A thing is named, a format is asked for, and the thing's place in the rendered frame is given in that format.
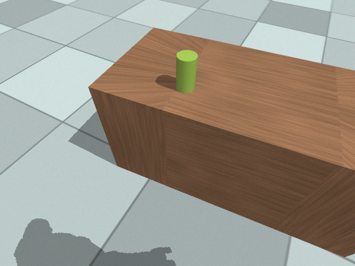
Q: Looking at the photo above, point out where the can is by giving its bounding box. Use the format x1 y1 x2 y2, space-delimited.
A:
176 50 198 93

